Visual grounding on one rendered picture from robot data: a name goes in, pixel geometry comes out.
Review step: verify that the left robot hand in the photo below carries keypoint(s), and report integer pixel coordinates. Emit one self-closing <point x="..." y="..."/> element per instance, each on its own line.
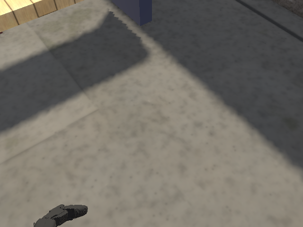
<point x="60" y="214"/>

